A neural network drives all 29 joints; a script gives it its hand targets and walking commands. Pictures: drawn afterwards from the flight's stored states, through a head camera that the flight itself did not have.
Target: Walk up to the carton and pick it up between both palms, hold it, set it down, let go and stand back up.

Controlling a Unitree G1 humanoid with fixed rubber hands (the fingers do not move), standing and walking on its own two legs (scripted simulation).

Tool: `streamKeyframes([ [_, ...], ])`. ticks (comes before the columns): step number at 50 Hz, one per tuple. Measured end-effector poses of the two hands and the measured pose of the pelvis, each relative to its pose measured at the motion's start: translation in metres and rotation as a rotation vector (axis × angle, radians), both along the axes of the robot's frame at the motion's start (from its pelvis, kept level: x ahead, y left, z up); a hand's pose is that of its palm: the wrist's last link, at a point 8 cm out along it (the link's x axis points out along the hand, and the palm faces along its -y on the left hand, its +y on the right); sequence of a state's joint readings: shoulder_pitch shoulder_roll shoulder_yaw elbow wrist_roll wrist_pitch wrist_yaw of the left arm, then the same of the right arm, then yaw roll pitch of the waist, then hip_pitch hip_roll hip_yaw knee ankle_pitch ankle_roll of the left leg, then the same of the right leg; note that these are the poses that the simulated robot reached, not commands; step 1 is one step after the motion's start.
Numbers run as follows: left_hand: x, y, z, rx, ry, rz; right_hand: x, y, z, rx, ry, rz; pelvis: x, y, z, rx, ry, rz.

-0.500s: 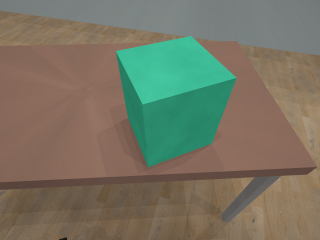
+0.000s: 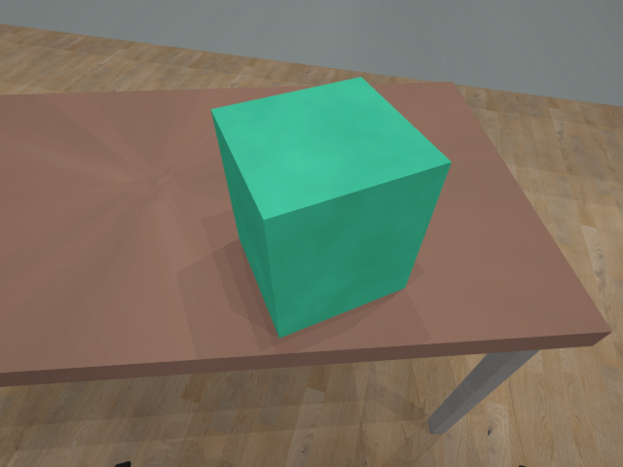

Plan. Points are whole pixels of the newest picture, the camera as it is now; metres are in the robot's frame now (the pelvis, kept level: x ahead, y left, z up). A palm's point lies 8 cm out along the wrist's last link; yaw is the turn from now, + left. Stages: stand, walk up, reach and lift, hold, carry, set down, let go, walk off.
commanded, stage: walk up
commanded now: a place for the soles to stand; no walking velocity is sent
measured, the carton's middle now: (319, 209) +0.43 +0.00 +0.09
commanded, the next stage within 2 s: reach and lift in 0.94 s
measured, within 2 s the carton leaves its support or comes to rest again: neither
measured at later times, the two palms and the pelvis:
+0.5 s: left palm out of the picture +0.11 +0.27 -0.13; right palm out of the picture +0.06 -0.32 -0.11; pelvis +0.02 -0.01 -0.01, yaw -2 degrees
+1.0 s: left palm out of the picture +0.14 +0.28 -0.13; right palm out of the picture +0.06 -0.32 -0.12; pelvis +0.02 -0.01 -0.01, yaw -1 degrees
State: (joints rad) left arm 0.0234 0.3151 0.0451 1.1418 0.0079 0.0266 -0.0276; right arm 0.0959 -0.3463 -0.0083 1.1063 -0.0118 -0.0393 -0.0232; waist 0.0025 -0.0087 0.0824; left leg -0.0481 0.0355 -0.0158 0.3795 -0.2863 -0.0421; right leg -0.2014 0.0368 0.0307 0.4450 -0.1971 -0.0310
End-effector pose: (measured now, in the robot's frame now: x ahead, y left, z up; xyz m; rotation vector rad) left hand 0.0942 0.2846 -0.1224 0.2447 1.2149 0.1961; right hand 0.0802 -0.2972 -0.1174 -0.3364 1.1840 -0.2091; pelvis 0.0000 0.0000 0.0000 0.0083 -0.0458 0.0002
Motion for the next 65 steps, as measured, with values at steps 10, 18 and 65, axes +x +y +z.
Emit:
streamKeyframes([
  [10, -0.007, -0.003, -0.001, 0.004, 0.019, 0.001, 0.002, -0.005, -0.001, -0.001, -0.002, 0.001, 0.003, -0.005, -0.001, -0.003, 0.004, -0.009],
  [18, 0.002, -0.005, -0.005, -0.003, 0.005, -0.01, -0.014, -0.019, 0.001, -0.038, 0.023, -0.029, 0.01, -0.009, -0.004, -0.007, 0.004, -0.019],
  [65, 0.077, -0.062, 0.018, -0.036, -0.187, -0.065, 0.08, -0.008, 0.021, 0.047, -0.318, 0.09, -0.009, -0.013, -0.024, -0.044, 0.039, 0.047],
])
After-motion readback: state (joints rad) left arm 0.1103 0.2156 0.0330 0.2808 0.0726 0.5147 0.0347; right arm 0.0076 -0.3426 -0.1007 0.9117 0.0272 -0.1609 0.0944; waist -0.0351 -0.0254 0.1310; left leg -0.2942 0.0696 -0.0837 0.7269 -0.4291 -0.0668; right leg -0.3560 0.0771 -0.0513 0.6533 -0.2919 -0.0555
